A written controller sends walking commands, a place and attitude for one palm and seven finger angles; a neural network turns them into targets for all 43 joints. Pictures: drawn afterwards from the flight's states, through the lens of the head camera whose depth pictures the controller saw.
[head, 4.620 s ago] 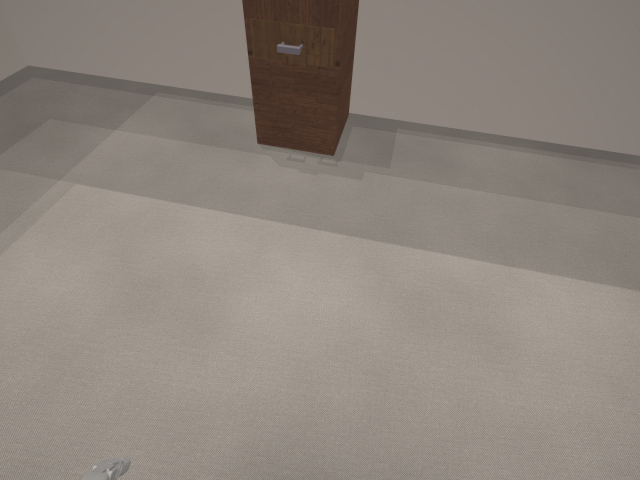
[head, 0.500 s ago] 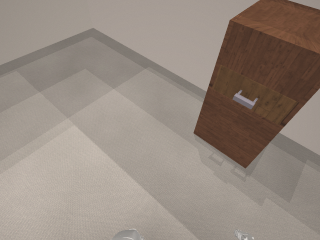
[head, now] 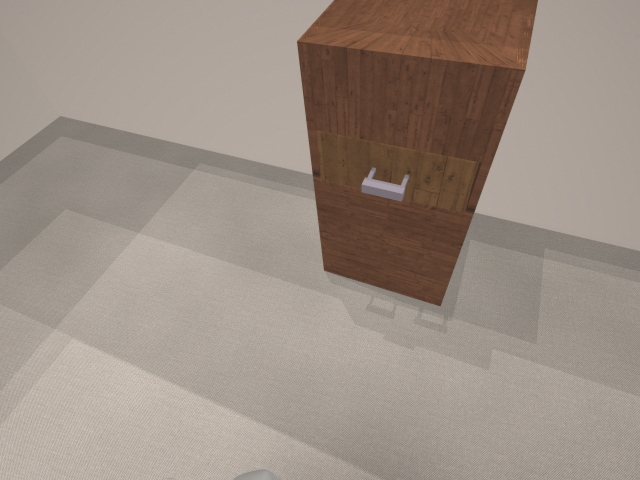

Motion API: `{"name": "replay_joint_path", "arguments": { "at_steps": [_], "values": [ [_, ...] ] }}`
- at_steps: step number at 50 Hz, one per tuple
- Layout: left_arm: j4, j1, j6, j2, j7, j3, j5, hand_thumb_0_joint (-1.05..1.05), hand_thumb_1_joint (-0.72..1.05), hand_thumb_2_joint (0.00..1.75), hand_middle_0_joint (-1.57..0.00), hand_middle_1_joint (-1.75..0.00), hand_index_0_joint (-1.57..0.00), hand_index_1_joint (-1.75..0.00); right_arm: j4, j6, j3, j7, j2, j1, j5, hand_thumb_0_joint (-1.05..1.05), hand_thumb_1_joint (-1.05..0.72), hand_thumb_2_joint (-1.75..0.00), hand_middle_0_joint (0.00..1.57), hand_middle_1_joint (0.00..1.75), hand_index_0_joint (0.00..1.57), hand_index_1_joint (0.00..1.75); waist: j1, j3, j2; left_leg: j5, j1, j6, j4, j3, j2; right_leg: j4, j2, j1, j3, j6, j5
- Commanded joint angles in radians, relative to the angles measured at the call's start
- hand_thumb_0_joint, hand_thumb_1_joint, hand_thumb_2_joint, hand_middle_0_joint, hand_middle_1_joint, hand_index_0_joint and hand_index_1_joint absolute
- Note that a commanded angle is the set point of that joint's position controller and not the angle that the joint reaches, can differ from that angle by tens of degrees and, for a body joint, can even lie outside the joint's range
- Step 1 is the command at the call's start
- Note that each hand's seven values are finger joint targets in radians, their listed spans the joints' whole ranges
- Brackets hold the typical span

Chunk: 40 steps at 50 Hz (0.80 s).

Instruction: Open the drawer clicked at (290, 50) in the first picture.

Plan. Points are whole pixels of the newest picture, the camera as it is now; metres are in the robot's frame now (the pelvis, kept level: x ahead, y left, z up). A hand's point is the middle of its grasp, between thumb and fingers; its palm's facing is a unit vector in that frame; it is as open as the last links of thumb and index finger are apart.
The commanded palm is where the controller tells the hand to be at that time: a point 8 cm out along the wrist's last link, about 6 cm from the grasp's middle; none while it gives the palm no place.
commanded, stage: turn to face it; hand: left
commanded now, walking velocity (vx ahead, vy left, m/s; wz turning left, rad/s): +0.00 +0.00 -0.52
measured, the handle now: (386, 182) +0.78 -0.10 -0.20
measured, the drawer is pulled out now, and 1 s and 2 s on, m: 0.00 0.00 0.00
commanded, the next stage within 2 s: take the last steps up to it in 0.52 s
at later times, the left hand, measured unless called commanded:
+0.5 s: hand out of the picture +0.11 +0.23 -0.16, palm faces -0.14 -0.97 -0.21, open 7.4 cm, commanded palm none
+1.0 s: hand out of the picture +0.12 +0.15 -0.15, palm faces -0.26 -0.94 -0.23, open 7.3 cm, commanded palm none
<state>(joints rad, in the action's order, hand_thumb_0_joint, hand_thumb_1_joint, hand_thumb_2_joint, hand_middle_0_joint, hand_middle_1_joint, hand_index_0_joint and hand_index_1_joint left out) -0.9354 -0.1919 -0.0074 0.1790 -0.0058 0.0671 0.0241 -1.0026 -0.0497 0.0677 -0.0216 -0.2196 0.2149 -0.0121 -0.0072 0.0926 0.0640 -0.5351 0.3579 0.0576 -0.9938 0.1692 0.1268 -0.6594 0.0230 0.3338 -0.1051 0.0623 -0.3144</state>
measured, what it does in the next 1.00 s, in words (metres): steps on the spot, turning right: left foot, then right foot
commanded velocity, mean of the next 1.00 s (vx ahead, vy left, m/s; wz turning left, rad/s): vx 0.12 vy -0.01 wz -0.22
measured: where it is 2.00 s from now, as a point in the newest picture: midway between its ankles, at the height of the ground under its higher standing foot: (369, 461)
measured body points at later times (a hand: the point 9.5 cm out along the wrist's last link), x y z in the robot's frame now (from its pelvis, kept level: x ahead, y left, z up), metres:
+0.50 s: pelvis +0.00 +0.04 +0.01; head +0.03 +0.06 +0.46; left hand +0.12 +0.28 -0.15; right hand +0.05 -0.22 -0.12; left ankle +0.02 +0.15 -0.72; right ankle +0.01 -0.08 -0.70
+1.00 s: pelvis +0.02 -0.01 +0.02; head +0.02 -0.03 +0.46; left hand +0.13 +0.20 -0.13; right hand -0.08 -0.24 -0.15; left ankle +0.06 +0.12 -0.66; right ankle -0.06 -0.07 -0.72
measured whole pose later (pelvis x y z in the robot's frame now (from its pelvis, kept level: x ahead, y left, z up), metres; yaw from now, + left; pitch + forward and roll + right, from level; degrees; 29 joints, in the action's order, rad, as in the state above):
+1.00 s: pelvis +0.02 -0.01 +0.02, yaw -18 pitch -1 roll +0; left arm -1.04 -0.28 0.04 0.15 -0.01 0.04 0.02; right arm -1.10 -0.04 0.06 0.00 -0.22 0.34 -0.03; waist -0.02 0.01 0.04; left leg -0.39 0.44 0.03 -1.01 0.09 0.11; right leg -0.42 0.00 0.06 -0.11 0.04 -0.34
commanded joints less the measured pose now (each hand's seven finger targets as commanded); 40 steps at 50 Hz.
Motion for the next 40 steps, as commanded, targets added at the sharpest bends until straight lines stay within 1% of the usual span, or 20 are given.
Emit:
{"name": "replay_joint_path", "arguments": {
  "at_steps": [1, 3, 4, 10, 15, 17, 19, 20, 21, 22, 23, 24, 25, 27, 29, 32, 35, 37, 39, 40],
  "values": [
    [0.05, -0.057, 0.005, 0.187, -0.024, 0.042, -0.013, 0.0, 0.9, 0.9, -0.2, -0.3, -0.2, -0.3, 0.105, 0.024, 0.01, 0.001, -0.064, -0.049, -0.003, 0.0, -0.9, -0.9, 0.2, 0.3, 0.2, 0.3, 0.028, -0.152, -0.175, 0.109, 0.21, 0.026, -0.19, -0.153, 0.011, 0.299, 0.258, -0.23, 0.323, 0.113, 0.6],
    [0.058, -0.029, 0.008, 0.189, -0.021, 0.041, -0.01, 0.0, 0.9, 0.9, -0.2, -0.3, -0.2, -0.3, 0.094, 0.017, 0.011, 0.001, -0.062, -0.02, -0.005, 0.0, -0.9, -0.9, 0.2, 0.3, 0.2, 0.3, 0.01, -0.157, -0.167, 0.144, 0.177, 0.037, -0.14, -0.149, -0.001, 0.308, 0.234, -0.204, 0.29, 0.102, 0.56],
    [0.058, -0.028, 0.009, 0.186, -0.02, 0.042, -0.009, 0.0, 0.9, 0.9, -0.2, -0.3, -0.2, -0.3, 0.087, 0.015, 0.012, 0.002, -0.06, -0.012, -0.005, 0.0, -0.9, -0.9, 0.2, 0.3, 0.2, 0.3, 0.011, -0.162, -0.159, 0.164, 0.171, 0.039, -0.117, -0.148, -0.008, 0.311, 0.217, -0.213, 0.282, 0.097, 0.545],
    [0.041, -0.059, 0.001, 0.213, -0.011, 0.049, -0.003, 0.0, 0.9, 0.9, -0.2, -0.3, -0.2, -0.3, 0.115, 0.016, 0.006, -0.002, -0.065, -0.068, -0.004, 0.0, -0.9, -0.9, 0.2, 0.3, 0.2, 0.3, 0.039, -0.154, -0.169, 0.133, 0.155, 0.043, 0.041, -0.147, -0.041, 0.32, 0.207, -0.234, 0.367, 0.123, 0.462],
    [0.045, -0.039, -0.009, 0.225, -0.01, 0.053, 0.003, 0.0, 0.9, 0.9, -0.2, -0.3, -0.2, -0.3, 0.131, 0.024, 0.003, -0.007, -0.069, -0.083, 0.005, 0.0, -0.9, -0.9, 0.2, 0.3, 0.2, 0.3, 0.041, -0.146, -0.208, 0.097, 0.057, 0.02, 0.194, -0.147, -0.074, 0.313, 0.202, -0.183, 0.43, 0.133, 0.452],
    [0.053, -0.008, -0.013, 0.228, -0.011, 0.054, 0.002, 0.0, 0.9, 0.9, -0.2, -0.3, -0.2, -0.3, 0.124, 0.031, 0.0, -0.011, -0.07, -0.041, 0.009, 0.0, -0.9, -0.9, 0.2, 0.3, 0.2, 0.3, 0.02, -0.158, -0.215, 0.121, -0.014, 0.008, 0.298, -0.145, -0.085, 0.293, 0.19, -0.163, 0.442, 0.122, 0.456],
    [0.059, 0.033, -0.02, 0.218, -0.011, 0.05, -0.005, 0.0, 0.9, 0.9, -0.2, -0.3, -0.2, -0.3, 0.1, 0.038, -0.001, -0.015, -0.069, 0.034, 0.012, 0.0, -0.9, -0.9, 0.2, 0.3, 0.2, 0.3, -0.02, -0.163, -0.197, 0.264, -0.173, -0.001, 0.495, -0.133, -0.088, 0.248, 0.152, -0.071, 0.422, 0.068, 0.363],
    [0.068, 0.039, -0.022, 0.191, -0.009, 0.043, -0.012, 0.0, 0.9, 0.9, -0.2, -0.3, -0.2, -0.3, 0.09, 0.048, 0.0, -0.019, -0.091, 0.064, 0.01, 0.0, -0.9, -0.9, 0.2, 0.3, 0.2, 0.3, -0.033, -0.169, -0.135, 0.326, -0.282, -0.014, 0.602, -0.145, -0.057, 0.194, 0.095, 0.001, 0.379, 0.024, 0.296],
    [0.082, 0.016, -0.027, 0.138, -0.004, 0.033, -0.021, 0.0, 0.9, 0.9, -0.2, -0.3, -0.2, -0.3, 0.097, 0.056, 0.01, -0.021, -0.162, 0.069, 0.0, 0.0, -0.9, -0.9, 0.2, 0.3, 0.2, 0.3, -0.032, -0.163, 0.093, 0.32, -0.347, -0.075, 0.719, -0.354, 0.128, 0.049, -0.018, 0.146, 0.284, -0.03, 0.069],
    [0.095, 0.014, -0.029, 0.118, 0.001, 0.029, -0.016, 0.0, 0.9, 0.9, -0.2, -0.3, -0.2, -0.3, 0.124, 0.046, 0.02, -0.019, -0.223, 0.035, -0.008, 0.0, -0.9, -0.9, 0.2, 0.3, 0.2, 0.3, -0.019, -0.1, 0.274, 0.391, -0.263, -0.167, 0.779, -0.518, 0.311, -0.163, -0.084, 0.228, 0.147, -0.082, -0.241],
    [0.088, 0.026, -0.035, 0.152, 0.002, 0.036, -0.007, 0.0, 0.9, 0.9, -0.2, -0.3, -0.2, -0.3, 0.145, 0.04, 0.011, -0.017, -0.211, -0.004, -0.016, 0.0, -0.9, -0.9, 0.2, 0.3, 0.2, 0.3, -0.015, -0.062, 0.155, 0.359, -0.122, -0.223, 0.777, -0.5, 0.33, -0.306, -0.038, 0.169, 0.184, -0.087, -0.236],
    [0.068, 0.001, -0.043, 0.159, 0.004, 0.043, 0.002, 0.0, 0.9, 0.9, -0.2, -0.3, -0.2, -0.3, 0.15, 0.047, -0.003, -0.021, -0.163, -0.053, -0.014, 0.0, -0.9, -0.9, 0.2, 0.3, 0.2, 0.3, 0.017, -0.045, 0.162, 0.369, -0.077, -0.209, 0.792, -0.434, 0.272, -0.378, -0.027, 0.16, 0.196, -0.096, -0.189],
    [0.05, -0.01, -0.048, 0.16, 0.009, 0.051, 0.005, 0.0, 0.9, 0.9, -0.2, -0.3, -0.2, -0.3, 0.151, 0.047, -0.008, -0.024, -0.138, -0.082, -0.016, 0.0, -0.9, -0.9, 0.2, 0.3, 0.2, 0.3, 0.032, -0.017, 0.111, 0.373, -0.064, -0.189, 0.778, -0.359, 0.216, -0.454, -0.03, 0.166, 0.177, -0.1, -0.14],
    [0.036, -0.039, -0.048, 0.139, 0.016, 0.042, 0.003, 0.0, 0.9, 0.9, -0.2, -0.3, -0.2, -0.3, 0.15, 0.053, -0.012, -0.025, -0.128, -0.073, -0.015, 0.0, -0.9, -0.9, 0.2, 0.3, 0.2, 0.3, 0.038, -0.039, 0.078, 0.485, -0.129, -0.174, 0.74, -0.25, 0.15, -0.495, -0.022, 0.187, 0.152, -0.111, -0.079],
    [0.031, -0.037, -0.046, 0.122, 0.017, 0.034, -0.002, 0.0, 0.9, 0.9, -0.2, -0.3, -0.2, -0.3, 0.134, 0.056, -0.01, -0.024, -0.121, -0.036, -0.009, 0.0, -0.9, -0.9, 0.2, 0.3, 0.2, 0.3, 0.025, -0.064, 0.08, 0.601, -0.199, -0.179, 0.709, -0.194, 0.136, -0.459, -0.009, 0.191, 0.125, -0.122, -0.069],
    [0.041, 0.01, -0.043, 0.096, 0.014, 0.017, -0.007, 0.0, 0.9, 0.9, -0.2, -0.3, -0.2, -0.3, 0.091, 0.06, -0.004, -0.021, -0.125, 0.059, -0.015, 0.0, -0.9, -0.9, 0.2, 0.3, 0.2, 0.3, -0.017, -0.099, 0.109, 0.697, -0.284, -0.204, 0.678, -0.215, 0.167, -0.304, 0.008, 0.153, 0.096, -0.127, -0.122],
    [0.049, 0.068, -0.03, 0.08, 0.023, 0.003, -0.003, 0.0, 0.9, 0.9, -0.2, -0.3, -0.2, -0.3, 0.054, 0.061, 0.012, -0.015, -0.15, 0.125, -0.022, 0.0, -0.9, -0.9, 0.2, 0.3, 0.2, 0.3, -0.057, -0.107, 0.119, 0.535, -0.321, -0.21, 0.691, -0.245, 0.205, -0.133, 0.01, 0.107, 0.046, -0.116, -0.184],
    [0.037, 0.061, -0.021, 0.073, 0.03, -0.001, -0.003, 0.0, 0.9, 0.9, -0.2, -0.3, -0.2, -0.3, 0.038, 0.06, 0.019, -0.01, -0.165, 0.125, -0.023, 0.0, -0.9, -0.9, 0.2, 0.3, 0.2, 0.3, -0.057, -0.095, 0.132, 0.404, -0.291, -0.203, 0.698, -0.255, 0.21, -0.041, -0.001, 0.051, 0.018, -0.102, -0.188],
    [0.012, 0.022, -0.007, 0.071, 0.034, -0.002, -0.002, 0.0, 0.9, 0.9, -0.2, -0.3, -0.2, -0.3, 0.021, 0.06, 0.02, -0.005, -0.164, 0.126, -0.02, 0.0, -0.9, -0.9, 0.2, 0.3, 0.2, 0.3, -0.036, -0.084, 0.111, 0.314, -0.217, -0.176, 0.663, -0.243, 0.186, 0.104, -0.021, -0.064, -0.005, -0.087, -0.104],
    [-0.014, -0.041, 0.001, 0.072, 0.033, 0.001, -0.004, 0.0, 0.9, 0.9, -0.2, -0.3, -0.2, -0.3, 0.018, 0.06, 0.016, -0.003, -0.156, 0.109, -0.017, 0.0, -0.9, -0.9, 0.2, 0.3, 0.2, 0.3, 0.001, -0.106, 0.083, 0.263, -0.172, -0.145, 0.604, -0.212, 0.158, 0.238, -0.026, -0.172, -0.013, -0.078, -0.008]
  ]
}}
